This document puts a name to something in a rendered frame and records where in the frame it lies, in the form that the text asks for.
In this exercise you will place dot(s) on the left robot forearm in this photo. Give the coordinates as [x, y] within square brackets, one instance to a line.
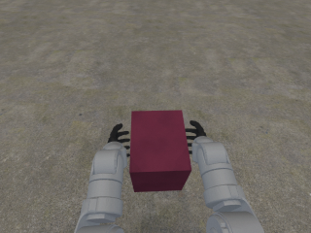
[103, 202]

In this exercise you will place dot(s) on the left robot hand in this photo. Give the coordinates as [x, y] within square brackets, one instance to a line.
[114, 136]

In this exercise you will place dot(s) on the right robot hand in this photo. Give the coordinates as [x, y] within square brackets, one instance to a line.
[199, 131]

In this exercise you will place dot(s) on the right robot forearm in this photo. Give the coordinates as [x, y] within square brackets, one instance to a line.
[222, 193]

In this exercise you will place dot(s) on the carton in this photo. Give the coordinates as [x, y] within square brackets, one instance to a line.
[159, 152]

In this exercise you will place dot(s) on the right robot upper arm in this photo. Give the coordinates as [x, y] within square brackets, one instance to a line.
[233, 222]

